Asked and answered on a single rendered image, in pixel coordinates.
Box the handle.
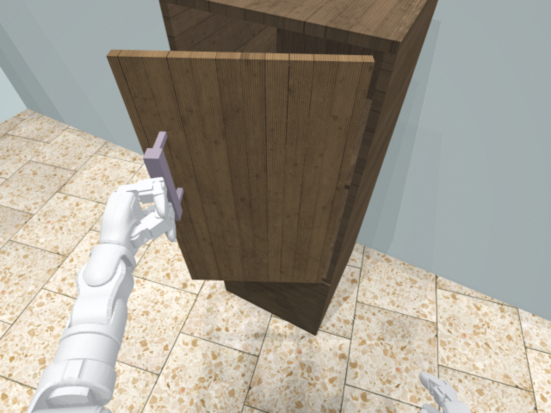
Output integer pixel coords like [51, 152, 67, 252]
[143, 132, 184, 221]

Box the robot right hand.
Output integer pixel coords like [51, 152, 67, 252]
[419, 372, 472, 413]

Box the robot left hand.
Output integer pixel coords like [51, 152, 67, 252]
[99, 177, 176, 256]

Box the cupboard door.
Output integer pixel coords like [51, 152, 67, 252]
[107, 50, 375, 283]

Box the robot left forearm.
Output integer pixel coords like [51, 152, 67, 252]
[26, 243, 136, 413]

